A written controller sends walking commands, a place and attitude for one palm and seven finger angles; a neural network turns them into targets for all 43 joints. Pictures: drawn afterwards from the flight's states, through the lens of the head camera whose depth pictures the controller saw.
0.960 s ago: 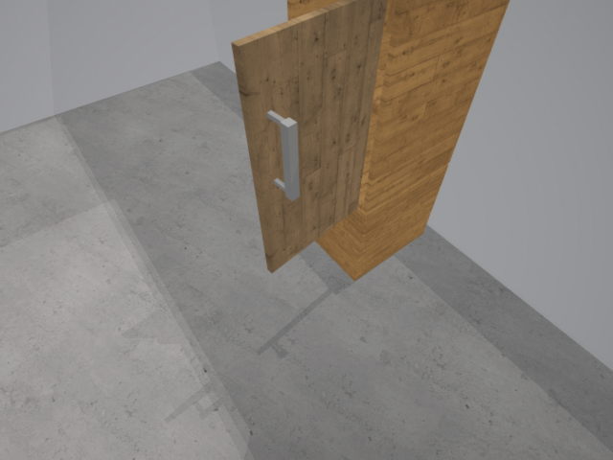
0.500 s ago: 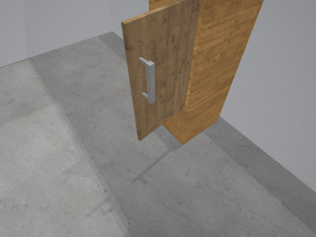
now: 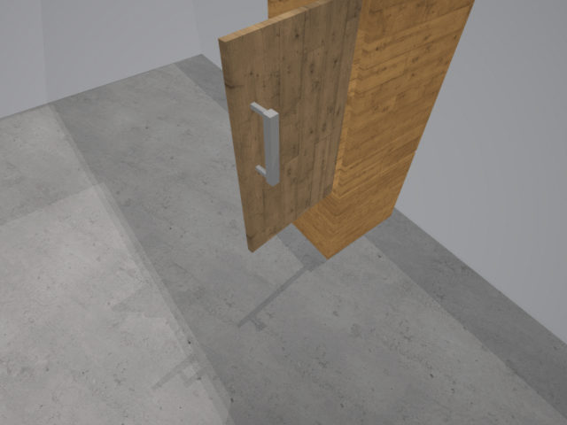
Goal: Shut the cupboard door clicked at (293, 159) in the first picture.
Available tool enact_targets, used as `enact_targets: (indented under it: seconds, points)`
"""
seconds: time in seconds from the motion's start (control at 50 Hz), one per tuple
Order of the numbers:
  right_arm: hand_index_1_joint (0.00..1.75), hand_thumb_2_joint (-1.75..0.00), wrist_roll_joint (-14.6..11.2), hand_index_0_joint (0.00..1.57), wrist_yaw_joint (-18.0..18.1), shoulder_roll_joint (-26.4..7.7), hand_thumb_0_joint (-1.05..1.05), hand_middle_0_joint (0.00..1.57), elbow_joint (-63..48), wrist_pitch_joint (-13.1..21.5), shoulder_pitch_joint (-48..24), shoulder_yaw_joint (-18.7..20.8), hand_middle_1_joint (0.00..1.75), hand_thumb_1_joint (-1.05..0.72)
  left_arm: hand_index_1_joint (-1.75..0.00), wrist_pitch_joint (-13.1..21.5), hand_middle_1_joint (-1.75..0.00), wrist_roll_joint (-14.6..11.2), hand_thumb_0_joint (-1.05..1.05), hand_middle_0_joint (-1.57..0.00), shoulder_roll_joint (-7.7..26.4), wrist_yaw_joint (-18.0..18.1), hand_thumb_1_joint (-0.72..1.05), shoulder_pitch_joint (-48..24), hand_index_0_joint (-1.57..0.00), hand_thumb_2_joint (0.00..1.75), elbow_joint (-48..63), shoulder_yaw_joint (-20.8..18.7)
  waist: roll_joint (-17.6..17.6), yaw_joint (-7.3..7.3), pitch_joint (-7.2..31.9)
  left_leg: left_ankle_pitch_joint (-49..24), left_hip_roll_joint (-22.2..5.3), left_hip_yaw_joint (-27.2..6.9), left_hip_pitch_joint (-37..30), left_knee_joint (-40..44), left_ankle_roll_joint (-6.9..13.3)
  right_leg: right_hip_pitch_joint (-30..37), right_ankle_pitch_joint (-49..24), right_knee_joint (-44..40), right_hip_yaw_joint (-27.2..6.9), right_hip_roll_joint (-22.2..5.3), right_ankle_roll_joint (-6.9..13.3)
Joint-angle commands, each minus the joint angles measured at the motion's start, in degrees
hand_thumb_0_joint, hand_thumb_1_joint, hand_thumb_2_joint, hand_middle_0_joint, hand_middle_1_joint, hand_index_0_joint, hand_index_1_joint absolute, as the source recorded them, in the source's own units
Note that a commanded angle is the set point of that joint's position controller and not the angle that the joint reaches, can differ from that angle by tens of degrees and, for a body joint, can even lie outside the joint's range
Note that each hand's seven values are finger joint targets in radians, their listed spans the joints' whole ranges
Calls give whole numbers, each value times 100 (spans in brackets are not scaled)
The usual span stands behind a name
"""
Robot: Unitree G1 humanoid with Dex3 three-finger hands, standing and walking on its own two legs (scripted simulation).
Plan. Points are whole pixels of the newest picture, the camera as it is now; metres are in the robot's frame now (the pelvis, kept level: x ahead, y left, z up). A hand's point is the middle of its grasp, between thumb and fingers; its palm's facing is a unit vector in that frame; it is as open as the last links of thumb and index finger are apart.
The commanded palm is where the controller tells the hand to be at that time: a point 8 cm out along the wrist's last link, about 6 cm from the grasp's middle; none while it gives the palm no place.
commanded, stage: walk around to get in front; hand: left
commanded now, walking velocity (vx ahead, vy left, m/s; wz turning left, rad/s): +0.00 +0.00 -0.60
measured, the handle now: (265, 146) +0.61 +0.07 +0.03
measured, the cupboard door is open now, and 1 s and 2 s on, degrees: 97 97 97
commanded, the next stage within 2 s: none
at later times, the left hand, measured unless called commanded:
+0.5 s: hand out of the picture +0.07 +0.15 -0.18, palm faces -0.13 -0.95 -0.27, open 7.4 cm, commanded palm none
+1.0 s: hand (206, 409) +0.17 +0.14 -0.18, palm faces -0.39 -0.89 -0.25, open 7.4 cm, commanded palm none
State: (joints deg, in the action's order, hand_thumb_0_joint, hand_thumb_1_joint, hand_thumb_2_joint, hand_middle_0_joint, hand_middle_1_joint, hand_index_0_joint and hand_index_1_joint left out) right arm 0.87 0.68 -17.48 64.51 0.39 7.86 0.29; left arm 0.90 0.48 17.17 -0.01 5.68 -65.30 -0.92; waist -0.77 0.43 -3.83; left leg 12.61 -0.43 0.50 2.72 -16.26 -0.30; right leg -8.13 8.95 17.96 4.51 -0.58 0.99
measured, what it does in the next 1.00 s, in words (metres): steps on the spot, turning right: left foot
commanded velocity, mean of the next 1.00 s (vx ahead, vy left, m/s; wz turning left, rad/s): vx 0.00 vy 0.00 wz -0.60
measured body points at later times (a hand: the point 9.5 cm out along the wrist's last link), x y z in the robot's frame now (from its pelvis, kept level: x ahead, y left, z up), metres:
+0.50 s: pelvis -0.02 -0.04 -0.02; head +0.04 -0.07 +0.42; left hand +0.08 +0.20 -0.16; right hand -0.02 -0.30 -0.19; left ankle -0.04 +0.12 -0.68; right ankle -0.01 -0.12 -0.75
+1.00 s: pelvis -0.01 -0.02 -0.01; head +0.05 -0.04 +0.43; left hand +0.19 +0.19 -0.16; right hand -0.03 -0.29 -0.15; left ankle +0.04 +0.12 -0.75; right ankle -0.05 -0.13 -0.69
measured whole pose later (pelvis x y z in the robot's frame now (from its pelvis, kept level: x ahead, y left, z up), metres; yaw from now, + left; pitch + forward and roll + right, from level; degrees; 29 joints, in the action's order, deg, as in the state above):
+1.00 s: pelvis -0.01 -0.02 -0.01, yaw -28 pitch +1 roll -1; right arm 2.2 2.5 -12.1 51.0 -0.6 8.2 1.8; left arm -3.5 1.2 15.9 -1.9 8.4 -51.9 -6.3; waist 0.9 -2.1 -6.4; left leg 17.5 -4.8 1.0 12.6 -28.8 -2.7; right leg -28.8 28.3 56.4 -0.2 2.0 -2.2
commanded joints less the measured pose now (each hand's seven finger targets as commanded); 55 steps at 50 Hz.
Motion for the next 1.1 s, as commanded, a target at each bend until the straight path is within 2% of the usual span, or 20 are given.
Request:
enact_targets:
  seconds: [0.0, 0.06, 0.18, 0.26, 0.34, 0.36, 0.38, 0.44, 0.52, 0.68, 0.76, 0.8, 0.82, 0.84, 0.86, 0.92, 0.98, 1.04, 1.06, 1.08]
  points:
    - [30, -90, 14, 20, 91, -973, 0, 20, -256, 82, 32, 187, 30, -90, -30, 92, -30, 6, 0, -20, 1079, 96, 90, -152, -20, 90, 376, -199, -13, 5, 577, -1331, -716, -330, 114, 76, 103, 352, -1405, -33, -733, -708, 181]
    - [30, -90, 19, 20, 145, -405, 0, 20, -224, -51, 450, 112, 30, -90, -30, -89, -30, 5, 0, -20, 578, 131, 90, 123, -20, 90, 380, -151, 73, 33, 553, -1269, -759, -47, 190, -250, 4, 126, -1690, 325, -811, -655, 112]
    - [30, -90, 50, 20, 238, -646, 0, 20, -677, -147, 523, 350, 30, -90, -30, -298, -30, 70, 0, -20, 564, 40, 90, 195, -20, 90, 895, -331, -183, 51, 299, -916, -1189, -100, 363, -491, 251, -785, -1281, 1357, -846, -275, 116]
    - [30, -90, 116, 20, 263, -730, 0, 20, -909, -86, 439, 436, 30, -90, -30, -425, -30, 62, 0, -20, 306, -36, 90, 107, -20, 90, 1277, -429, -1042, 27, -52, -1979, -2255, -743, 605, -124, 1104, -1634, 2062, 3580, -618, 29, -26]
    - [30, -90, 86, 20, 262, -724, 0, 20, -1135, -77, 7, 503, 30, -90, -30, -308, -30, 75, 0, -20, 230, -109, 90, 1048, -20, 90, 1209, -537, -353, -478, 359, -2111, -1634, 212, 914, -1727, 432, -203, 535, 1563, -397, -87, 38]
    - [30, -90, -9, 20, 234, -441, 0, 20, -1256, -122, 67, 488, 30, -90, -30, -206, -30, 144, 0, -20, 758, -50, 90, 1465, -20, 90, 1133, -661, 1350, -592, 518, -248, -708, 781, 1801, -3324, -44, 489, -1364, 300, -2031, -1051, 355]
    - [30, -90, -69, 20, 192, -217, 0, 20, -1418, -169, -1, 450, 30, -90, -30, -180, -30, 79, 0, -20, 1121, 33, 90, 1610, -20, 90, 1099, -695, 2051, -589, 487, 2491, -15, 429, 2584, -4579, -237, 387, -2832, -104, -3496, -2095, 1045]
    - [30, -90, -20, 20, 142, -156, 0, 20, -1347, -261, -148, 453, 30, -90, -30, -226, -30, 85, 0, -20, 686, 160, 90, 789, -20, 90, 1425, -634, 1011, -239, 225, 1532, -390, -377, 2877, -5384, -218, -407, -397, -151, -3203, -1529, 1227]
    - [30, -90, -36, 20, 108, 99, 0, 20, -1281, -224, 11, 405, 30, -90, -30, -145, -30, 105, 0, -20, 551, 160, 90, 868, -20, 90, 1429, -614, 552, -141, 839, 1133, -243, -110, 2442, -4359, -320, 55, -1370, 155, -2586, -1060, 1014]
    - [30, -90, -94, 20, 171, 81, 0, 20, -1533, -163, -389, 418, 30, -90, -30, -206, -30, 129, 0, -20, 652, 124, 90, 1106, -20, 90, 1387, -686, 912, -308, 750, 1296, -49, -195, 2308, -3132, -287, 301, -1875, 266, -3136, -959, 1059]
    - [30, -90, -124, 20, 206, 33, 0, 20, -1498, -103, 15, 414, 30, -90, -30, -260, -30, 108, 0, -20, 672, 102, 90, 766, -20, 90, 1511, -695, 873, -82, 828, 791, 79, -197, 1286, -1646, -188, -272, -1677, 511, -3227, -686, 762]
    - [30, -90, -80, 20, 270, -338, 0, 20, -1383, -16, 475, 459, 30, -90, -30, -276, -30, 29, 0, -20, 402, 75, 90, 552, -20, 90, 1630, -609, 117, 168, 924, 314, -676, -784, -360, -250, 65, -1732, -324, 1086, -2677, -40, 251]
    - [30, -90, 9, 20, 277, -868, 0, 20, -1494, 16, 439, 570, 30, -90, -30, -257, -30, -20, 0, -20, 83, -8, 90, 659, -20, 90, 1754, -538, -1578, 122, 916, -83, -2199, -2267, -820, 215, 606, -2724, 1764, 2292, -1609, 683, -102]
    - [30, -90, 69, 20, 310, -1047, 0, 20, -1590, -16, 476, 559, 30, -90, -30, -229, -30, 42, 0, -20, 313, -69, 90, 354, -20, 90, 1922, -564, -1312, 184, 617, -864, -2995, -2605, -11, 223, 1217, -2731, 2673, 3663, -892, 454, -311]
    - [30, -90, 142, 20, 275, -919, 0, 20, -1648, 19, 395, 527, 30, -90, -30, -226, -30, 100, 0, -20, 363, -116, 90, 239, -20, 90, 1955, -611, -553, 116, 500, -1447, -2843, -2300, 465, 42, 1390, -2617, 2456, 4465, -877, 244, -345]
    - [30, -90, 158, 20, 275, -537, 0, 20, -1756, 13, 1, 425, 30, -90, -30, -294, -30, 67, 0, -20, 154, -192, 90, 296, -20, 90, 1818, -573, -1131, -149, 405, -3213, -1813, -532, 428, -661, 832, -2516, 2103, 4457, -550, 43, -409]
    - [30, -90, 149, 20, 235, -726, 0, 20, -1643, -5, 420, 502, 30, -90, -30, -270, -30, 64, 0, -20, 75, -252, 90, 105, -20, 90, 1900, -479, -1249, 63, 718, -3622, -1631, 23, 88, -1062, 552, -1740, 1752, 2977, 11, 168, -308]
    - [30, -90, 89, 20, 174, -864, 0, 20, -1650, -60, 409, 544, 30, -90, -30, -236, -30, 49, 0, -20, 191, -264, 90, 415, -20, 90, 1806, -502, -1092, -101, 616, -2936, -1583, 249, 701, -1570, 276, -599, 720, 1715, 241, 292, -163]
    - [30, -90, 56, 20, 151, -799, 0, 20, -1730, -74, 305, 542, 30, -90, -30, -206, -30, 57, 0, -20, 409, -241, 90, 835, -20, 90, 1705, -562, -647, -337, 698, -2249, -1389, 392, 1291, -2296, 60, 302, -271, 1014, -24, 82, -40]
    - [30, -90, -34, 20, 115, -380, 0, 20, -1906, -81, 271, 469, 30, -90, -30, -156, -30, 136, 0, -20, 1126, -144, 90, 1239, -20, 90, 1600, -708, 1268, -484, 971, 54, -623, 983, 2673, -3771, -337, 1373, -2181, 486, -2164, -1406, 536]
